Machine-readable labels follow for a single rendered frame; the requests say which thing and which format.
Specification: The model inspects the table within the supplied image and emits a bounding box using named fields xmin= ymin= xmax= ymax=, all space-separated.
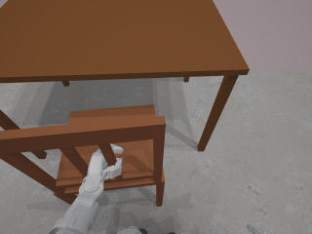
xmin=0 ymin=0 xmax=250 ymax=159

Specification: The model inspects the chair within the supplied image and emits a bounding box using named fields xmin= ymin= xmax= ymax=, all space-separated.
xmin=0 ymin=104 xmax=166 ymax=207

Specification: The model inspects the robot left forearm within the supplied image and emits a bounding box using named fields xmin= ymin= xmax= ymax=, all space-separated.
xmin=46 ymin=174 xmax=104 ymax=234

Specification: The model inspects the right robot hand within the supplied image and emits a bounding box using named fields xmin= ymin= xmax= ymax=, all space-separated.
xmin=247 ymin=223 xmax=266 ymax=234

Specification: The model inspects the left robot shin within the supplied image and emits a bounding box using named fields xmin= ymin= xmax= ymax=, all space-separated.
xmin=129 ymin=226 xmax=141 ymax=233

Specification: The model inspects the left robot hand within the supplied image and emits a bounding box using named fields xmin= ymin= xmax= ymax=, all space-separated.
xmin=87 ymin=143 xmax=124 ymax=180

